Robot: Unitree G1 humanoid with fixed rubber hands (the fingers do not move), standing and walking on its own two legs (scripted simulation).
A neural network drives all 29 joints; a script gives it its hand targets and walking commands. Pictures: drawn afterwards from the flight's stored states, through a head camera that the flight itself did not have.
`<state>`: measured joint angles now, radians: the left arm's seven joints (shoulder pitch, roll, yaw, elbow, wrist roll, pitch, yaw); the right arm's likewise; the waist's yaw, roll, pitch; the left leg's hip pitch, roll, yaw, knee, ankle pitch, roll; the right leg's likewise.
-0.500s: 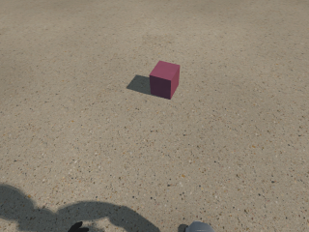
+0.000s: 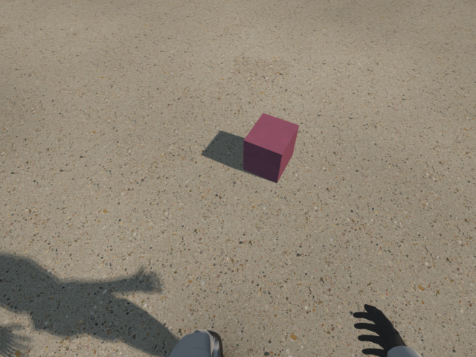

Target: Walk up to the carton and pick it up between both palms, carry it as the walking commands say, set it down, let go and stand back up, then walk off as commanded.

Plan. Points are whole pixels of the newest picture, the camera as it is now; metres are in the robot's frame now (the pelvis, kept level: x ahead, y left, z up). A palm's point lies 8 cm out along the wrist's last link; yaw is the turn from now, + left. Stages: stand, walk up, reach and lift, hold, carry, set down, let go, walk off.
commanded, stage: walk up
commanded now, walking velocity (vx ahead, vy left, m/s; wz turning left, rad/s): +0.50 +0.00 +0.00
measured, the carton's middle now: (270, 148) +1.09 -0.07 -0.64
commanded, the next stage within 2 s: none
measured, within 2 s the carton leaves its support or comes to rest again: neither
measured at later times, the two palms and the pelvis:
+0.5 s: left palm (168, 231) +0.36 +0.20 -0.12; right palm (413, 313) +0.22 -0.30 -0.14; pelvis +0.27 -0.05 +0.00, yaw +0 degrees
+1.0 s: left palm (168, 187) +0.48 +0.23 -0.13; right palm (361, 150) +0.62 -0.27 -0.11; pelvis +0.51 -0.02 +0.01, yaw +0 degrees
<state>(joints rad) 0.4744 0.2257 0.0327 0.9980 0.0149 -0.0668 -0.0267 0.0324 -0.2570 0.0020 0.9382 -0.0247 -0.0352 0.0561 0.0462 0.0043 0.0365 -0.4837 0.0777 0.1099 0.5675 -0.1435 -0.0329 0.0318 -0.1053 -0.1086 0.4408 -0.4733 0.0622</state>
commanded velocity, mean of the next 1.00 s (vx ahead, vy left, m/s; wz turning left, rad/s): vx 0.46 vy -0.02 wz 0.00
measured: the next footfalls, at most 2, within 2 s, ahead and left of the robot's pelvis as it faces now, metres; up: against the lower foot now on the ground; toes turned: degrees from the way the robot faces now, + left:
right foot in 0.48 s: +0.42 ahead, -0.18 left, +0.00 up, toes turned -7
left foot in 1.00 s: +0.64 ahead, +0.10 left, +0.00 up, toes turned +7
